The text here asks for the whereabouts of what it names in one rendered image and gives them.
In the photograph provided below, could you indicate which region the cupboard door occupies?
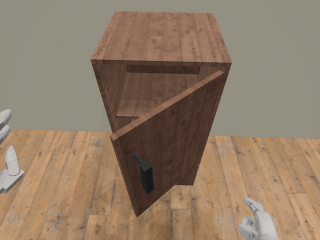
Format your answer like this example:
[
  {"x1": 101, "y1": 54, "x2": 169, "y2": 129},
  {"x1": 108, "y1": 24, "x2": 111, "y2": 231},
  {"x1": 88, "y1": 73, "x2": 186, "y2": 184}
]
[{"x1": 109, "y1": 70, "x2": 224, "y2": 217}]

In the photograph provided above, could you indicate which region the handle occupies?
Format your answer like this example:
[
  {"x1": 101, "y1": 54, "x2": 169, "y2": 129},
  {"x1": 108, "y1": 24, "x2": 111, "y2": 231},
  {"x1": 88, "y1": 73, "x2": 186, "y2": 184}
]
[{"x1": 132, "y1": 152, "x2": 154, "y2": 194}]

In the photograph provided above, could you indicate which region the left robot hand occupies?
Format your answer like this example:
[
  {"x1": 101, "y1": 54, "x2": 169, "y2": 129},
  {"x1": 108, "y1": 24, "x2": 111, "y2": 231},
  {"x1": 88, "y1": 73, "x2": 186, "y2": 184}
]
[{"x1": 0, "y1": 109, "x2": 24, "y2": 194}]

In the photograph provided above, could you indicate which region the right robot hand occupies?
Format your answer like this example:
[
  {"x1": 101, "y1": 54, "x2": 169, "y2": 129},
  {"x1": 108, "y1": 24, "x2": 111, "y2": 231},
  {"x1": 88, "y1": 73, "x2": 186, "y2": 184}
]
[{"x1": 238, "y1": 197, "x2": 278, "y2": 240}]

